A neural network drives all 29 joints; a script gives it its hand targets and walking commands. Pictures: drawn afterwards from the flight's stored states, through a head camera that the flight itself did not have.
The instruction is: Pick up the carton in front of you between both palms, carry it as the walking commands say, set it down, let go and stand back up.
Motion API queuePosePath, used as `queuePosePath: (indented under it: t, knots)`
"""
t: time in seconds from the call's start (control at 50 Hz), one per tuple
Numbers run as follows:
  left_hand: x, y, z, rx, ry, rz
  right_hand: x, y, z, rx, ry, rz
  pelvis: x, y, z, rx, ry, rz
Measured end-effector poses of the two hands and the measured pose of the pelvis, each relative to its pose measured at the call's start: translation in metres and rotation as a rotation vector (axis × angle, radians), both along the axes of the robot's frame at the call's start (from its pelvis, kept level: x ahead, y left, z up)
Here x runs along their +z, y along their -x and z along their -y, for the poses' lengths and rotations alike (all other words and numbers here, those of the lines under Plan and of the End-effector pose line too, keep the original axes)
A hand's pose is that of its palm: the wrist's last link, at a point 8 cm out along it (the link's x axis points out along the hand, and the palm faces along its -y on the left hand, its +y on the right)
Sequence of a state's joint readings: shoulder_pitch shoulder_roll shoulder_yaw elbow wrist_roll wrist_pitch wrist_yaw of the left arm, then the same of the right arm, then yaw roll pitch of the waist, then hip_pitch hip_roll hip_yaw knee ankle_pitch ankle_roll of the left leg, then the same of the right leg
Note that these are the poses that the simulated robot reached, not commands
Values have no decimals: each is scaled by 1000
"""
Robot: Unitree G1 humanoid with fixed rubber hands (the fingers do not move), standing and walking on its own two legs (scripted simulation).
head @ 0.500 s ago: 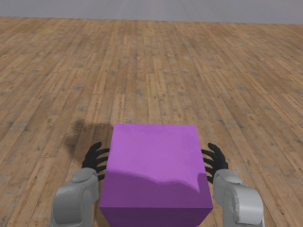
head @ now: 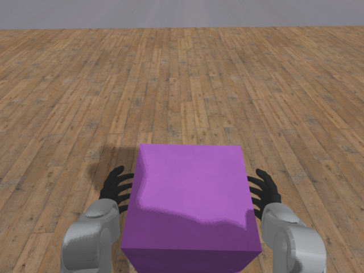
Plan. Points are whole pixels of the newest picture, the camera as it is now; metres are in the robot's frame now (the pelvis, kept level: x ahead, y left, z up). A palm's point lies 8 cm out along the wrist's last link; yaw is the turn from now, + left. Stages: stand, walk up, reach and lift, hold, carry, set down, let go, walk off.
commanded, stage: carry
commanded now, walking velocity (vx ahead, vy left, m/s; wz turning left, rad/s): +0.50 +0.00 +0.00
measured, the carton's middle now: (188, 215) +0.26 +0.00 +0.03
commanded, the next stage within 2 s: none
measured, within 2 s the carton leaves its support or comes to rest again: neither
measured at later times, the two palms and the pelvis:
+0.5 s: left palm (129, 109) +0.55 +0.17 +0.11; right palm (232, 109) +0.54 -0.13 +0.12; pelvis +0.31 +0.02 +0.00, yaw -2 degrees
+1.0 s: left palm (151, 65) +0.87 +0.14 +0.10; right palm (224, 67) +0.88 -0.16 +0.10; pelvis +0.64 -0.01 +0.00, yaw +0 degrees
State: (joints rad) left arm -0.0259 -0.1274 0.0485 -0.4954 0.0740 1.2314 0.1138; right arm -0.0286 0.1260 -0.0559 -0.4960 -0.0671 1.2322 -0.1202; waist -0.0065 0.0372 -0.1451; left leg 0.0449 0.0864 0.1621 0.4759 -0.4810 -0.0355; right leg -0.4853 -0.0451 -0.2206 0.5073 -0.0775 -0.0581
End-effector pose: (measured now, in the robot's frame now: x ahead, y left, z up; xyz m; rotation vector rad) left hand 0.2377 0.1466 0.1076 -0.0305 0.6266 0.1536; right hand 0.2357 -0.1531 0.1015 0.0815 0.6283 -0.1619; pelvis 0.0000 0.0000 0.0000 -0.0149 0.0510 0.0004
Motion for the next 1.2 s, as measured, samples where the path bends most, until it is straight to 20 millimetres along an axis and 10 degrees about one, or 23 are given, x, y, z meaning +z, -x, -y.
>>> queuePosePath:
  t: [0.26,0.52,0.72,0.86,1.0,1.2]
  knots:
    - [6,-128,8,57,-6,-90,3,-143,8,57,1,-89,35,-138,19,9,-46,-24]
    - [-3,-328,-24,-11,52,15,12,-323,-24,-10,56,15,3,-324,-25,-33,-33,-1]
    - [4,-447,-28,-63,45,-77,17,-426,-29,-66,45,-78,32,-432,-40,-43,10,-24]
    - [18,-533,-23,-21,42,0,31,-525,-23,-24,43,0,29,-526,-26,-28,5,-21]
    - [-7,-637,3,12,2,-17,-6,-640,3,12,5,-16,-1,-638,6,4,0,3]
    - [-7,-740,16,69,-5,-124,-8,-759,15,69,4,-123,31,-747,30,22,-41,-24]
